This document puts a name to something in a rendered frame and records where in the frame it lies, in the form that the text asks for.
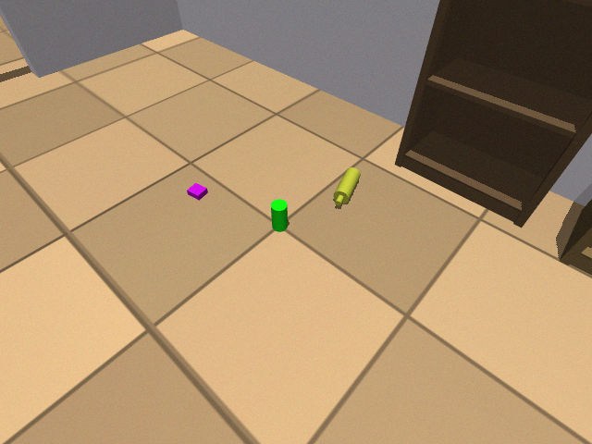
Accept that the bookshelf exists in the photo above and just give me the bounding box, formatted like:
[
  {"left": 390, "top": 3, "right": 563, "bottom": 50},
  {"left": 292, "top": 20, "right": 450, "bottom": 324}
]
[
  {"left": 395, "top": 0, "right": 592, "bottom": 228},
  {"left": 560, "top": 199, "right": 592, "bottom": 275}
]

